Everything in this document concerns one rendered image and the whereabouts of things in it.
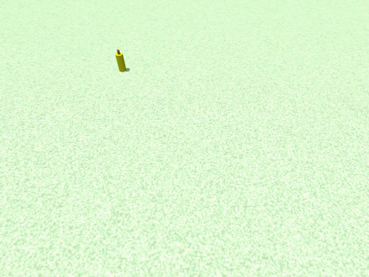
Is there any bottle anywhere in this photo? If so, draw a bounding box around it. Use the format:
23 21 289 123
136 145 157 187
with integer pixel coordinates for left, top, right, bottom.
115 49 126 72

